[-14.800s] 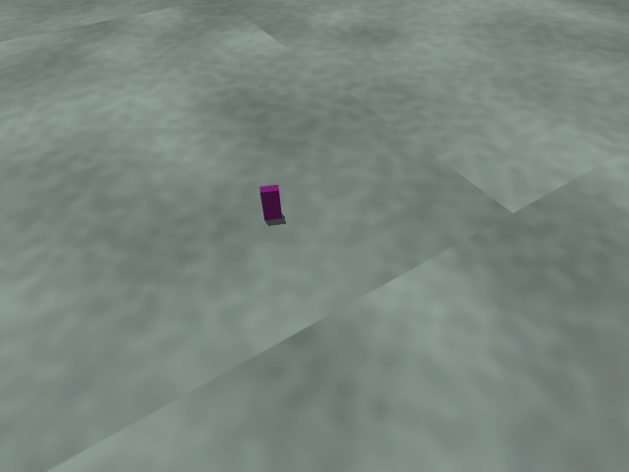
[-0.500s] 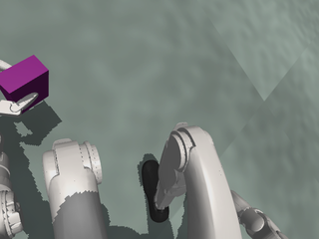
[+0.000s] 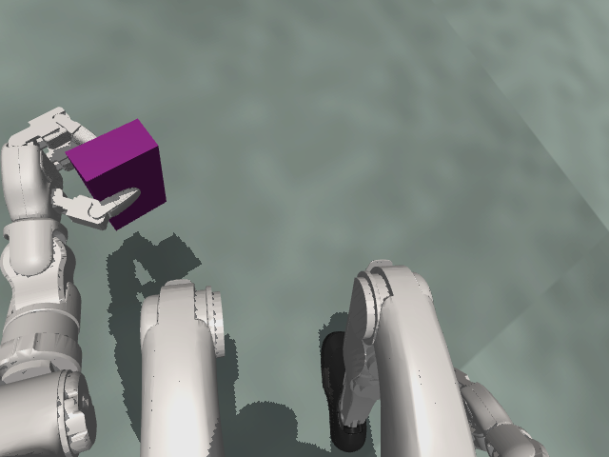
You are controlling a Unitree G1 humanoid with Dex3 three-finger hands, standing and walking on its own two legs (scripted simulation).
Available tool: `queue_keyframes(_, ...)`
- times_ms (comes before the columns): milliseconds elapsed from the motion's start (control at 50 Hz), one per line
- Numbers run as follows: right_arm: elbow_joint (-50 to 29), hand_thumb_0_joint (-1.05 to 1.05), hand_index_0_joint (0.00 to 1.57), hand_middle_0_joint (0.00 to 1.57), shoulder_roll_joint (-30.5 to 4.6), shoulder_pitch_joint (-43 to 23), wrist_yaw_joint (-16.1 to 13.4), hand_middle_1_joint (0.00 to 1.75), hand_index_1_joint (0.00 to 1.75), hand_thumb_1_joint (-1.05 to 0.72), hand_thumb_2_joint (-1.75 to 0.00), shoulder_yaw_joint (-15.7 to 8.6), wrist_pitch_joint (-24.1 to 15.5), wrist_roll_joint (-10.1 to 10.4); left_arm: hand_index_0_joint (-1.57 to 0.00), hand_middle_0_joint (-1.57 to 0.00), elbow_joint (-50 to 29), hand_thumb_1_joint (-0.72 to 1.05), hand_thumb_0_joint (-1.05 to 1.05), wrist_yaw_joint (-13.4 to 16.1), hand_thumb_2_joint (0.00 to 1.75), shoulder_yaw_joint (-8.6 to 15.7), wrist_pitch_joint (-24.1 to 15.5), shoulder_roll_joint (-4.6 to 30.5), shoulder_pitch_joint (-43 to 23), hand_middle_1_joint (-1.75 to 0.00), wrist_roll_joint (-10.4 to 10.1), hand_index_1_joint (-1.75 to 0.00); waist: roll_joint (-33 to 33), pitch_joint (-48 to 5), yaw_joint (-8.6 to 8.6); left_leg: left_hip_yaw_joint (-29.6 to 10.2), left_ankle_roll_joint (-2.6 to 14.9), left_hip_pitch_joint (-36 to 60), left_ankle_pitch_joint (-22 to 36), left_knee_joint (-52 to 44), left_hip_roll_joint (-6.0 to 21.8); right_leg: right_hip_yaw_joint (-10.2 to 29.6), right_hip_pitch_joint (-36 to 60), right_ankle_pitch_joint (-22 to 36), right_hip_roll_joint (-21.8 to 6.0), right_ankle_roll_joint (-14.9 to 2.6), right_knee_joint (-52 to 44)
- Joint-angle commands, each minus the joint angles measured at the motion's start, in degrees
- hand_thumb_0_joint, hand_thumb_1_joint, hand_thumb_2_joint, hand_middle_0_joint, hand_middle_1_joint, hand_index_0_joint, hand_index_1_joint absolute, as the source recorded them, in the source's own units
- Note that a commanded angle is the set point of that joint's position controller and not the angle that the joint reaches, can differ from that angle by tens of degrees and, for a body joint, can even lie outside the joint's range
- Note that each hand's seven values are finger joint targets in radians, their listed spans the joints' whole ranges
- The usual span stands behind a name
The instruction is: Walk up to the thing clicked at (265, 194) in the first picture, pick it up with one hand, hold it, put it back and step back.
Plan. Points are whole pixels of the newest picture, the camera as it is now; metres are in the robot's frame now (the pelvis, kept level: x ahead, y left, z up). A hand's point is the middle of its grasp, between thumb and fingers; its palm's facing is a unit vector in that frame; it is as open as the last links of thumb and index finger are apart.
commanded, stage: settle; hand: left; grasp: from the side
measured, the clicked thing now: (125, 181) +0.45 +0.22 -0.08
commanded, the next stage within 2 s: hold in 0.02 s
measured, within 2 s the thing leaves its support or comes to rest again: neither
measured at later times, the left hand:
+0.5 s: hand (79, 156) +0.43 +0.24 +0.02, palm faces +0.17 -0.98 -0.05, open 8.4 cm
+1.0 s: hand out of the picture +0.40 +0.22 +0.21, palm faces +0.19 -0.98 -0.07, open 8.4 cm
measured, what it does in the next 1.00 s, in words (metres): rises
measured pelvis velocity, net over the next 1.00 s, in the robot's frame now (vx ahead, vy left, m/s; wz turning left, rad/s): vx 0.03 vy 0.00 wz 0.09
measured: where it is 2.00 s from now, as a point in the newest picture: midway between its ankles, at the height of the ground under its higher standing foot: (274, 431)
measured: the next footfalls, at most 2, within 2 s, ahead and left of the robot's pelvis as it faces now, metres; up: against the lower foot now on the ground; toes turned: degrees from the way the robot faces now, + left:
none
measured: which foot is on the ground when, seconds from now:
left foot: down 0.00-1.00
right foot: down 0.00-1.00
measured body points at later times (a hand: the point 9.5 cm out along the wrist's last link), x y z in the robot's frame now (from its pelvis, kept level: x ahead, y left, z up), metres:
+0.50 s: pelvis +0.01 -0.01 +0.04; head +0.20 +0.05 +0.45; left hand +0.42 +0.29 +0.03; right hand +0.16 -0.27 -0.07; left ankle +0.08 +0.12 -0.31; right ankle +0.12 -0.14 -0.31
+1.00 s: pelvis +0.03 +0.00 +0.18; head +0.18 +0.03 +0.61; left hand +0.38 +0.27 +0.21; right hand +0.22 -0.24 +0.07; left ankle +0.08 +0.12 -0.31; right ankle +0.12 -0.14 -0.31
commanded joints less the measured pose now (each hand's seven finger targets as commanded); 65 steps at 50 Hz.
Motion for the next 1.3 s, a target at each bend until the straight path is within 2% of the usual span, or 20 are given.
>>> queue_keyframes(0, -2.67, 0.00, 0.20, 0.20, -13.74, 6.97, -1.46, 0.30, 0.30, -0.91, -0.90, -6.28, -0.99, 0.63, -1.45, -1.44, -11.91, 0.16, 0.00, -0.94, 1.27, 2.13, -2.93, 9.64, -16.55, -1.52, -1.20, -1.53, 13.66, -39.30, -0.85, 4.37, 1.06, 23.70, 6.42, -19.40, -0.09, -4.00, 21.26, 7.01, 2.51, -4.88, -10.92)
queue_keyframes(180, -2.55, 0.00, 0.20, 0.20, -12.50, 8.13, -2.29, 0.30, 0.30, -0.94, -0.90, -8.13, -1.41, 1.55, -1.45, -1.42, -11.47, 0.12, 0.00, -1.83, 1.21, 2.62, -1.01, 7.59, -14.64, -1.53, -0.98, -1.51, 11.51, -40.48, 0.27, 6.01, 1.34, 23.95, 8.57, -20.64, -0.19, -2.49, 23.56, 8.13, 2.17, -4.87, -12.97)
queue_keyframes(220, -3.00, 0.00, 0.20, 0.20, -12.39, 8.26, -2.57, 0.30, 0.30, -0.94, -0.90, -8.82, -1.50, 2.02, -1.45, -1.42, -15.57, 0.08, 0.00, -2.63, 1.19, 3.52, -1.07, 9.09, -15.50, -1.52, -1.33, -1.50, 12.19, -43.90, 1.57, 6.37, 1.31, 25.55, 8.98, -21.41, -0.24, -2.03, 24.77, 8.17, 2.01, -4.92, -13.27)
queue_keyframes(320, -3.90, 0.00, 0.20, 0.20, -11.66, 8.50, -3.29, 0.30, 0.30, -0.94, -0.90, -10.12, -2.39, 3.37, -1.46, -1.43, -18.79, 0.06, 0.00, -3.95, 1.19, 3.37, 0.95, 7.31, -14.55, -1.53, -3.04, -1.51, 10.30, -44.60, 2.22, 7.07, 1.82, 25.88, 6.59, -24.11, -0.39, -1.05, 26.85, 5.89, 1.88, -4.88, -16.41)
queue_keyframes(400, -4.36, 0.00, 0.20, 0.20, -11.15, 9.01, -3.97, 0.30, 0.30, -0.94, -0.90, -11.34, -2.85, 4.44, -1.46, -1.43, -22.02, 0.06, 0.00, -3.61, 1.20, 1.55, 3.00, 4.56, -12.20, -1.53, -3.32, -1.51, 10.20, -44.58, 2.44, 7.01, 1.65, 28.74, 5.93, -27.02, -0.29, -0.61, 27.27, 5.06, 1.66, -5.18, -18.84)
queue_keyframes(420, -4.16, 0.00, 0.20, 0.20, -11.18, 9.06, -4.20, 0.30, 0.30, -0.94, -0.90, -11.62, -2.98, 4.67, -1.45, -1.42, -23.36, 0.06, 0.00, -3.58, 1.19, 2.48, 3.32, 5.16, -12.11, -1.52, -3.55, -1.51, 10.22, -44.82, 2.97, 6.87, 1.68, 30.09, 6.55, -27.59, -0.29, -0.41, 27.13, 5.62, 1.50, -5.22, -19.42)
queue_keyframes(460, -4.66, 0.00, 0.20, 0.20, -10.54, 9.32, -4.46, 0.30, 0.30, -0.94, -0.90, -11.82, -3.40, 5.02, -1.46, -1.43, -23.39, 0.05, 0.00, -3.62, 1.19, 0.16, 4.37, 2.70, -10.13, -1.53, -3.57, -1.51, 8.65, -43.72, 2.20, 6.93, 1.89, 30.24, 6.07, -28.74, -0.21, -0.22, 28.66, 5.25, 1.63, -5.12, -21.08)
queue_keyframes(600, -6.01, 0.00, 0.20, 0.20, -9.90, 8.46, -5.56, 0.30, 0.30, -0.94, -0.90, -12.61, -4.60, 6.67, -1.51, -1.48, -30.56, 0.04, 0.00, -3.34, 1.23, -0.36, 7.54, 1.97, -5.54, -1.57, -4.67, -1.56, 8.86, -42.09, 3.98, 5.41, 1.65, 36.41, 4.12, -35.56, 0.29, 0.17, 30.44, 3.62, 1.37, -5.24, -25.94)
queue_keyframes(680, -7.22, 0.00, 0.20, 0.20, -9.14, 8.59, -6.18, 0.30, 0.30, -0.94, -0.90, -13.01, -5.08, 7.35, -1.49, -1.46, -36.63, 0.05, 0.00, -2.05, 1.23, -1.80, 10.03, -0.08, -1.38, -1.56, -5.04, -1.54, 9.21, -44.06, 4.94, 5.44, 1.37, 42.10, 7.35, -39.00, 0.39, 0.65, 34.61, 5.97, 1.28, -5.32, -29.31)
queue_keyframes(740, -7.62, 0.00, 0.20, 0.20, -8.60, 8.33, -6.70, 0.30, 0.30, -0.93, -0.90, -13.14, -5.45, 8.05, -1.49, -1.46, -38.90, 0.08, 0.00, -0.68, 1.24, -2.71, 12.19, -1.34, 0.83, -1.56, -5.14, -1.54, 7.74, -41.54, 4.54, 4.85, 1.46, 44.32, 5.98, -42.25, 0.63, 0.75, 36.94, 5.23, 1.27, -5.04, -32.78)
queue_keyframes(800, -8.18, 0.00, 0.20, 0.20, -8.02, 7.81, -7.14, 0.30, 0.30, -0.93, -0.90, -13.33, -5.59, 8.61, -1.48, -1.45, -42.32, 0.05, 0.00, 0.65, 1.25, -3.48, 13.82, -1.66, 4.52, -1.57, -4.80, -1.56, 7.91, -40.07, 5.69, 4.26, 1.30, 48.13, 5.33, -46.12, 0.81, 1.02, 39.22, 4.64, 1.19, -4.95, -35.67)
queue_keyframes(880, -8.59, 0.00, 0.20, 0.20, -6.95, 8.23, -7.83, 0.30, 0.30, -0.93, -0.90, -13.22, -5.97, 9.24, -1.49, -1.45, -50.26, 0.09, 0.00, 1.98, 1.26, -4.85, 16.11, -2.29, 6.16, -1.58, -5.42, -1.56, 8.07, -42.58, 5.97, 4.26, 0.99, 55.23, 9.88, -49.95, 0.86, 1.11, 45.64, 8.01, 1.29, -4.83, -39.87)
queue_keyframes(980, -8.66, 0.00, 0.20, 0.20, -5.45, 8.33, -8.62, 0.30, 0.30, -0.93, -0.90, -12.83, -6.61, 9.66, -1.51, -1.47, -49.33, 0.06, 0.00, 4.28, 1.29, -6.50, 19.76, -5.26, 11.89, -1.61, -5.33, -1.60, 4.27, -37.22, 5.32, 5.38, 1.42, 57.92, 12.83, -54.37, 1.00, 1.49, 54.11, 10.84, 1.71, -4.24, -47.28)
queue_keyframes(1000, -8.20, 0.00, 0.20, 0.20, -5.25, 8.62, -8.75, 0.30, 0.30, -0.94, -0.90, -12.93, -6.77, 9.52, -1.51, -1.47, -53.34, 0.05, 0.00, 4.65, 1.29, -5.43, 19.51, -3.05, 9.08, -1.62, -5.32, -1.60, 4.25, -37.80, 5.55, 5.94, 1.67, 58.15, 13.00, -54.65, 0.78, 1.75, 56.90, 11.14, 1.85, -4.09, -48.68)
queue_keyframes(1040, -7.99, 0.00, 0.20, 0.20, -5.23, 8.72, -8.81, 0.30, 0.30, -0.93, -0.90, -13.22, -7.23, 9.48, -1.50, -1.46, -51.78, 0.05, 0.00, 4.74, 1.24, -8.90, 19.97, -6.17, 12.19, -1.59, -4.69, -1.57, 3.42, -34.84, 5.03, 5.54, 1.51, 60.55, 12.59, -57.58, 0.87, 1.46, 57.94, 10.68, 1.96, -4.15, -50.68)
queue_keyframes(1080, -7.81, 0.00, 0.20, 0.20, -5.05, 9.08, -9.00, 0.30, 0.30, -0.93, -0.90, -13.10, -7.53, 9.53, -1.51, -1.47, -48.49, 0.09, 0.00, 4.95, 1.26, -7.12, 20.49, -5.51, 14.58, -1.60, -4.84, -1.58, 2.52, -33.25, 5.44, 5.80, 1.61, 62.21, 14.73, -59.07, 0.90, 1.54, 61.05, 12.67, 2.04, -4.04, -52.86)
queue_keyframes(1200, -7.36, 0.00, 0.20, 0.20, -4.19, 8.89, -8.93, 0.30, 0.30, -0.93, -0.90, -12.67, -8.32, 9.32, -1.50, -1.47, -46.36, 0.05, 0.00, 4.86, 1.25, -7.45, 19.85, -5.59, 16.73, -1.58, -3.87, -1.57, 3.20, -28.72, 6.79, 6.05, 1.28, 68.76, 15.35, -65.87, 1.12, 1.73, 66.24, 13.05, 2.16, -4.07, -59.19)
queue_keyframes(1220, -7.54, 0.00, 0.20, 0.20, -4.56, 8.58, -8.85, 0.30, 0.30, -0.93, -0.90, -13.08, -8.57, 9.18, -1.50, -1.46, -50.39, 0.06, 0.00, 4.79, 1.24, -8.15, 19.15, -5.77, 13.91, -1.57, -4.13, -1.55, 3.90, -29.05, 6.78, 6.02, 1.21, 69.69, 14.96, -66.78, 1.14, 1.66, 66.73, 12.64, 2.27, -4.16, -59.84)
queue_keyframes(1260, -7.41, 0.00, 0.20, 0.20, -3.59, 8.94, -8.71, 0.30, 0.30, -0.93, -0.90, -12.19, -8.95, 9.19, -1.50, -1.46, -46.43, 0.07, 0.00, 4.50, 1.22, -8.59, 19.19, -8.15, 16.90, -1.56, -5.02, -1.54, 2.80, -27.73, 6.46, 5.98, 1.25, 71.29, 15.91, -68.38, 1.25, 1.61, 69.09, 14.03, 2.31, -3.94, -61.69)
queue_keyframes(1280, -7.41, 0.00, 0.20, 0.20, -3.55, 8.95, -8.68, 0.30, 0.30, -0.93, -0.90, -12.26, -9.19, 9.17, -1.50, -1.47, -50.74, 0.08, 0.00, 4.46, 1.22, -8.46, 18.49, -6.84, 14.01, -1.56, -5.07, -1.54, 3.87, -28.69, 6.71, 5.94, 1.12, 72.38, 15.87, -69.48, 1.22, 1.53, 70.43, 13.81, 2.35, -3.98, -62.33)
